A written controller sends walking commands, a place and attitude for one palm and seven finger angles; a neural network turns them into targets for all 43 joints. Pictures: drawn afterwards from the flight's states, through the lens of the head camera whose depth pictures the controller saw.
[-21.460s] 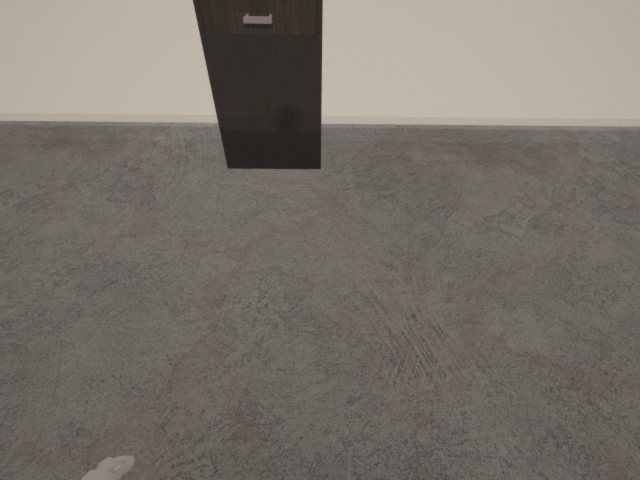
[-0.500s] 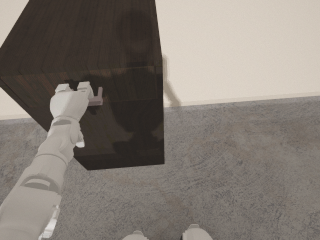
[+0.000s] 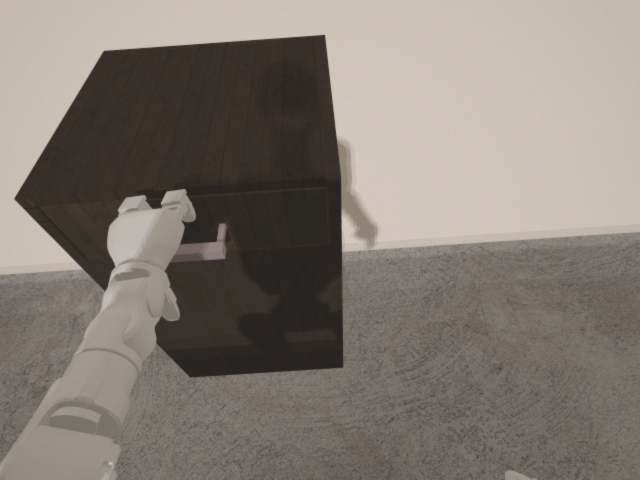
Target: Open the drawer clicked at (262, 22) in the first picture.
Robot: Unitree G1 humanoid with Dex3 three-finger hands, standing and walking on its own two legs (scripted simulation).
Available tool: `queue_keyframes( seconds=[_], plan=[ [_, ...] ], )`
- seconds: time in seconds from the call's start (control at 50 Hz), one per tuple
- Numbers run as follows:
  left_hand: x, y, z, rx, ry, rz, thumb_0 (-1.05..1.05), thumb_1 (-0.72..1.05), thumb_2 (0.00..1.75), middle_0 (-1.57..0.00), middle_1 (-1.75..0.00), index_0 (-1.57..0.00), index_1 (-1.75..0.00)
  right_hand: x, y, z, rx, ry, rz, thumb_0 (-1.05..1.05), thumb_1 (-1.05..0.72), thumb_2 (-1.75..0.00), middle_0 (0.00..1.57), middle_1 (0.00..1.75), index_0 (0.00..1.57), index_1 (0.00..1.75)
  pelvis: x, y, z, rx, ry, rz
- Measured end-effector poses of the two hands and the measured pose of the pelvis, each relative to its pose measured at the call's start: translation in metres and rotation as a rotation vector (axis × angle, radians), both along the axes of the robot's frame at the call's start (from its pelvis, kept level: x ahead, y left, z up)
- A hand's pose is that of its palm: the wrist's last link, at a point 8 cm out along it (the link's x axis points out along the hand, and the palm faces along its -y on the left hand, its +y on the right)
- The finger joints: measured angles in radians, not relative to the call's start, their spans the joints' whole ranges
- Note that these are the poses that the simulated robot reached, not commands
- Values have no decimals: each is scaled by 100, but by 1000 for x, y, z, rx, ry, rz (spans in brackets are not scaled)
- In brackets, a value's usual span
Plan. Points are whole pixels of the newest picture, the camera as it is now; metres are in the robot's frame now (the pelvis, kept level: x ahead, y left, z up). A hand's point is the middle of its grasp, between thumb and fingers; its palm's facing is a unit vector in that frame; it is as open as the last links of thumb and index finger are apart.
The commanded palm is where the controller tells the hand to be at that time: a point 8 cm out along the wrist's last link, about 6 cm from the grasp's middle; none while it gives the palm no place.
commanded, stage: lift the fingers back up to retry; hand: left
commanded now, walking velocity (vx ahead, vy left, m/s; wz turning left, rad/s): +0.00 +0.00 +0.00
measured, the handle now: (193, 242) +0.47 +0.24 -0.02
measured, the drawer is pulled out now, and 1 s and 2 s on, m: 0.00 0.00 0.00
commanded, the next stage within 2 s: re-aim the fingers above the handle in 0.08 s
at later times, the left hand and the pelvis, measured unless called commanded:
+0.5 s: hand (173, 268) +0.38 +0.22 +0.04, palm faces -0.04 +0.00 -1.00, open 13.9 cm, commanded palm +0.36 +0.22 +0.09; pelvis -0.01 -0.02 +0.00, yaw +1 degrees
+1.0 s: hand (171, 273) +0.37 +0.23 +0.03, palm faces -0.04 -0.01 -1.00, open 13.9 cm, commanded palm +0.36 +0.23 +0.09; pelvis -0.02 -0.02 +0.00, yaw +1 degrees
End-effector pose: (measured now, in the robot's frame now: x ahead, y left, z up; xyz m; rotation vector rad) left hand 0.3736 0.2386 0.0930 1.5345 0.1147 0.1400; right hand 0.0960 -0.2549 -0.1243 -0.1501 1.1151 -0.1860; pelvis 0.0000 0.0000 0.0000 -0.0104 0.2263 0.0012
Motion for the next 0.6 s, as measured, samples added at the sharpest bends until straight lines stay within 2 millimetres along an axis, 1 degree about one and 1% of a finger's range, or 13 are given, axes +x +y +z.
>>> queue_keyframes(
  seconds=[0.1,0.16,0.22,0.28,0.36,0.44,0.5,0.6],
  plan=[
    [-14,-4,-9,-33,76,-25,0,-49,30,-32,-120,-31,-120,27,2,10,-10,-50,36,1,-91,-90,20,30,20,30,4,-2,3,2,-23,6],
    [-23,-10,-12,-40,73,-73,0,-49,30,-32,-120,-31,-120,40,2,15,-23,-79,62,1,-91,-90,20,30,20,30,4,-3,3,2,-31,14],
    [-30,-15,-10,-35,30,-111,0,-49,30,-32,-120,-32,-120,48,2,15,-29,-96,85,1,-91,-90,20,30,20,30,2,-5,2,3,-35,21],
    [-32,-17,-6,-16,-13,-111,0,-49,30,-32,-120,-32,-120,51,3,12,-21,-98,100,1,-91,-90,20,30,20,30,-1,-7,1,5,-34,26],
    [-28,-13,-2,19,-29,-62,0,-49,30,-32,-120,-32,-120,45,5,7,-3,-83,99,1,-91,-90,20,30,20,30,-5,-10,1,9,-33,26],
    [-20,-12,-1,40,13,-14,0,-49,30,-32,-120,-32,-120,31,4,2,10,-59,78,1,-91,-90,20,30,20,30,-8,-14,1,13,-35,25],
    [-14,-18,-1,27,54,-20,0,-49,30,-32,-120,-32,-120,18,0,0,6,-36,58,1,-91,-90,20,30,20,30,-9,-16,2,15,-38,23],
    [-7,-33,-3,-14,75,-89,0,-49,30,-32,-120,-32,-120,-6,-12,-1,-18,1,23,1,-91,-90,20,30,20,30,-10,-18,2,18,-37,11]
  ],
)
